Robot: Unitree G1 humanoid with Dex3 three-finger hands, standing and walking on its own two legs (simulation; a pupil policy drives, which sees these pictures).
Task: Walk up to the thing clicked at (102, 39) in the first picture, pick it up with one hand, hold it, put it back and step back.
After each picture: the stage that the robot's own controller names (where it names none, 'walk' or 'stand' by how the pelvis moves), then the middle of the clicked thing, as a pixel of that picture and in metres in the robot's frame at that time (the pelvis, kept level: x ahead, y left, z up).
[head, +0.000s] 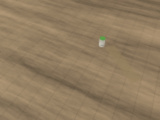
stand; (102, 41) +1.40 -0.28 -0.72
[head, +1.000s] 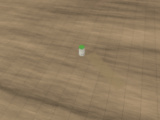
walk; (81, 50) +1.31 +0.05 -0.70
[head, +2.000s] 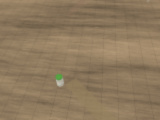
walk; (59, 80) +0.83 +0.23 -0.71
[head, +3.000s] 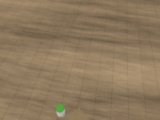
walk; (60, 110) +0.51 +0.16 -0.69
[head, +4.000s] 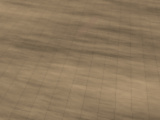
stand; out of the picture +0.37 +0.15 -0.71
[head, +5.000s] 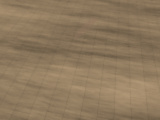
stand; out of the picture +0.37 +0.15 -0.72
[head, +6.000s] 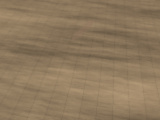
stand; out of the picture +0.36 +0.16 -0.72
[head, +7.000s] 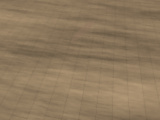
stand; out of the picture +0.36 +0.16 -0.72
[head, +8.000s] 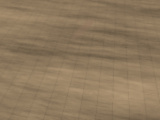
stand; out of the picture +0.36 +0.16 -0.72
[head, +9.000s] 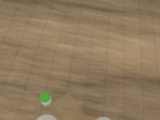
go down; (45, 98) +0.39 +0.18 -0.56
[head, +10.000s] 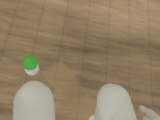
go down; (31, 66) +0.43 +0.22 -0.32
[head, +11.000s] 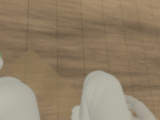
close in; out of the picture +0.41 +0.26 -0.24
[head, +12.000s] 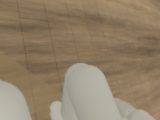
close; out of the picture +0.40 +0.27 -0.22
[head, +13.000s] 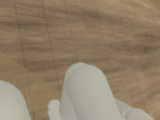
close; out of the picture +0.39 +0.28 -0.22
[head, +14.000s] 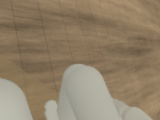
lift; out of the picture +0.38 +0.27 -0.22
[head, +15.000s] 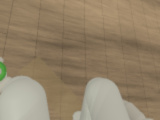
lift; out of the picture +0.32 +0.26 -0.13
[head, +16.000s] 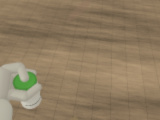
lift; (28, 90) +0.32 +0.17 +0.03
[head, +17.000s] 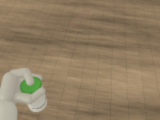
hold; (34, 94) +0.32 +0.17 -0.01
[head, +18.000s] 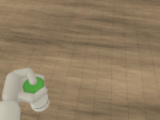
hold; (37, 94) +0.32 +0.16 -0.01
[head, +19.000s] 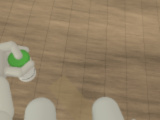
crouch; (23, 66) +0.40 +0.20 -0.09
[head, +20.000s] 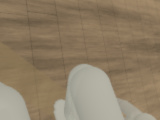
lower; out of the picture +0.39 +0.29 -0.22
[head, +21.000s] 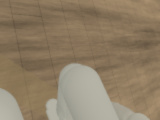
lower; out of the picture +0.41 +0.30 -0.23
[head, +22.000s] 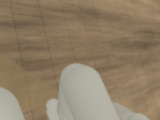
lower; out of the picture +0.41 +0.30 -0.22
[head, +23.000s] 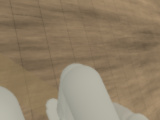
lower; out of the picture +0.41 +0.30 -0.23
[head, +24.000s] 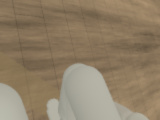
loosen; out of the picture +0.40 +0.30 -0.22
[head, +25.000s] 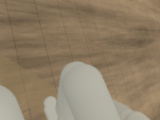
withdraw; out of the picture +0.39 +0.30 -0.22
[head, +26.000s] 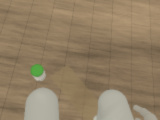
walk; (38, 73) +0.44 +0.22 -0.40
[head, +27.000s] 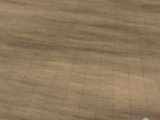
stand; out of the picture +0.37 +0.16 -0.66
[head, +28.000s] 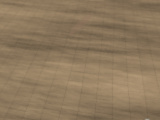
stand; out of the picture +0.38 +0.18 -0.66
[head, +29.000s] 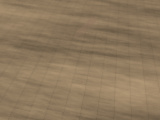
stand; out of the picture +0.38 +0.16 -0.71
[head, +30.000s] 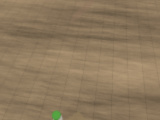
walk; (57, 117) +0.42 +0.18 -0.70
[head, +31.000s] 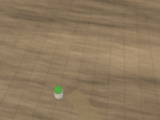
walk; (58, 92) +0.57 +0.16 -0.69
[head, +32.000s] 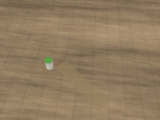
walk; (49, 63) +0.86 +0.27 -0.69
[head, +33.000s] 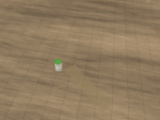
stand; (58, 65) +0.99 +0.19 -0.71
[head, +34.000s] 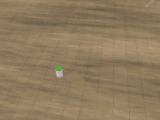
stand; (59, 71) +0.99 +0.22 -0.73
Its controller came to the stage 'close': yes
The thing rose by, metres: 0.69
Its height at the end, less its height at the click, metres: +0.00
